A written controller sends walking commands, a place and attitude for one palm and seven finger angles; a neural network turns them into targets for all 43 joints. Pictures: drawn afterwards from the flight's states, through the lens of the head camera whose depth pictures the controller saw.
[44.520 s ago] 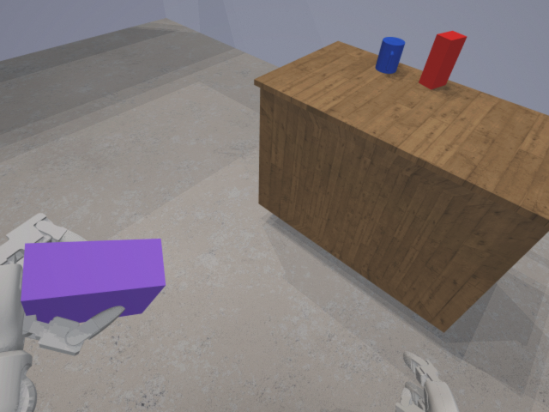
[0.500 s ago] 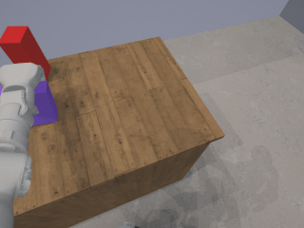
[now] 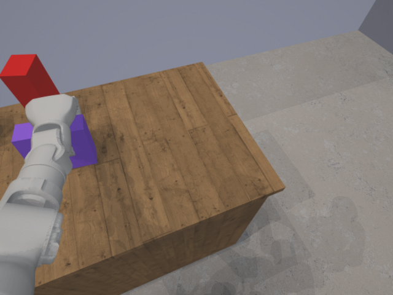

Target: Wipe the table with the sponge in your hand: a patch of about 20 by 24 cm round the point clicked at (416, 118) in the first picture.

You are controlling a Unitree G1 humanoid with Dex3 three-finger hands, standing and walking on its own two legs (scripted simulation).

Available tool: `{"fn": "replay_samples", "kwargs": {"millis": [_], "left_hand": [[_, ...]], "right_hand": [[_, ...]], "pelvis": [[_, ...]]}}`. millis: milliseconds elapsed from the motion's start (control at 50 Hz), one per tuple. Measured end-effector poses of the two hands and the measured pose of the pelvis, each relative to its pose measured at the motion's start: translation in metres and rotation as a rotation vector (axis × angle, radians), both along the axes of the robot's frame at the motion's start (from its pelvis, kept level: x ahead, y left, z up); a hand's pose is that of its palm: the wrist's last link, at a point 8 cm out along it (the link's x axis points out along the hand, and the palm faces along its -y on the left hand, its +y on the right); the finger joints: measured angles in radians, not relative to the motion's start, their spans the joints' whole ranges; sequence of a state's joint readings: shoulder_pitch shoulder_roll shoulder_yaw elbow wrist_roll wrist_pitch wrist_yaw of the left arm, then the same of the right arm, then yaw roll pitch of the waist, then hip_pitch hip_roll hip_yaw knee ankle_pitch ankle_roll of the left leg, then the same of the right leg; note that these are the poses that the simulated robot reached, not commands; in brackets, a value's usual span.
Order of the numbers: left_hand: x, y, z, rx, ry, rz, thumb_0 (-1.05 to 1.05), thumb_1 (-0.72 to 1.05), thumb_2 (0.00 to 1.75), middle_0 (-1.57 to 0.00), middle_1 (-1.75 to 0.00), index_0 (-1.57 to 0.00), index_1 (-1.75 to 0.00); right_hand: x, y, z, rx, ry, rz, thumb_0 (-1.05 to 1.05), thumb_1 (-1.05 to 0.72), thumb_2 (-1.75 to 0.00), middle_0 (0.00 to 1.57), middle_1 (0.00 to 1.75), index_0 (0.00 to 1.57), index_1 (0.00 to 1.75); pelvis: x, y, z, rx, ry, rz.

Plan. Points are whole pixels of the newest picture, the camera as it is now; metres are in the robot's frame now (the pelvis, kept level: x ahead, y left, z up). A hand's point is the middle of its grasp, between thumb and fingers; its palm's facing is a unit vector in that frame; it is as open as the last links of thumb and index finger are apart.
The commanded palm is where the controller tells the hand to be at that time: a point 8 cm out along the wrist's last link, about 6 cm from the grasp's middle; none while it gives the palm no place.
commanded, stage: wipe back along the middle lane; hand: left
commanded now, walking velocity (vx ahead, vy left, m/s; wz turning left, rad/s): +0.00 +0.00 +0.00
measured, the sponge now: (62, 151) +0.43 +0.32 +0.00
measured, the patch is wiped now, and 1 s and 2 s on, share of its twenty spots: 0.40 0.55 0.80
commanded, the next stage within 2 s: slide across to the third lane in 1.68 s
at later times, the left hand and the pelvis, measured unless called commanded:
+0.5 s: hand (70, 137) +0.43 +0.28 +0.05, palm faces -0.08 +0.00 -1.00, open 9.7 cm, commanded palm +0.40 +0.25 +0.09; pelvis +0.00 +0.00 +0.00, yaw +0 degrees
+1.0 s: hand (78, 149) +0.40 +0.25 +0.05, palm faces -0.05 -0.03 -1.00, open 9.7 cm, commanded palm +0.36 +0.23 +0.09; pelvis +0.01 +0.00 +0.00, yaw +1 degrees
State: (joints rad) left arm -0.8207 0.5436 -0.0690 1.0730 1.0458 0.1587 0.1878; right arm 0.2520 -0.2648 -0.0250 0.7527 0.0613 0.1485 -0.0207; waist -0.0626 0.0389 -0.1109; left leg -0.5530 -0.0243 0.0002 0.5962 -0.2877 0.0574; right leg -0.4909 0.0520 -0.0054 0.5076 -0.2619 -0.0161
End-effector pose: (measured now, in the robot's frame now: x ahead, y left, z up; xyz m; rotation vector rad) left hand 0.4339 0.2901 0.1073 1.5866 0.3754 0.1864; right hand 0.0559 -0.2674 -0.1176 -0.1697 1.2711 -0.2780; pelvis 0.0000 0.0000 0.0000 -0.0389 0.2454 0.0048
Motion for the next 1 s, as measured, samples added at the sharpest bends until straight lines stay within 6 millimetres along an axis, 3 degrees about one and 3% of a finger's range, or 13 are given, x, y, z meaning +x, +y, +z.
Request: {"fn": "replay_samples", "kwargs": {"millis": [200,420,740,1000], "left_hand": [[-0.001,-0.01,0.0,-0.006,-0.004,-0.002,0.0,-0.5,1.05,-0.77,-1.43,-0.8,-1.45],[-0.014,-0.016,-0.002,-0.016,-0.036,-0.02,-0.01,-0.48,1.04,-0.75,-1.45,-0.77,-1.47],[-0.036,-0.03,-0.002,-0.026,-0.066,-0.014,-0.01,-0.47,1.04,-0.74,-1.46,-0.76,-1.49],[-0.053,-0.043,-0.002,-0.041,-0.073,-0.004,-0.01,-0.47,1.04,-0.74,-1.47,-0.76,-1.49]], "right_hand": [[0.003,-0.007,0.0,-0.01,0.007,0.0,0.0,-0.9,-0.89,0.21,0.3,0.2,0.3],[0.013,0.003,0.0,0.017,-0.014,0.007,0.0,-0.9,-0.89,0.21,0.3,0.2,0.3],[0.062,0.028,0.003,0.065,-0.116,0.076,0.01,-0.9,-0.89,0.21,0.3,0.2,0.3],[0.097,0.035,0.009,0.089,-0.181,0.129,0.01,-0.9,-0.89,0.21,0.3,0.2,0.3]], "pelvis": [[0.002,-0.003,0.001,0.001,-0.006,0.003],[0.003,0.001,0.001,0.004,-0.023,-0.004],[0.003,0.007,0.003,0.01,-0.058,0.01],[0.009,0.003,0.005,0.017,-0.087,0.017]]}}
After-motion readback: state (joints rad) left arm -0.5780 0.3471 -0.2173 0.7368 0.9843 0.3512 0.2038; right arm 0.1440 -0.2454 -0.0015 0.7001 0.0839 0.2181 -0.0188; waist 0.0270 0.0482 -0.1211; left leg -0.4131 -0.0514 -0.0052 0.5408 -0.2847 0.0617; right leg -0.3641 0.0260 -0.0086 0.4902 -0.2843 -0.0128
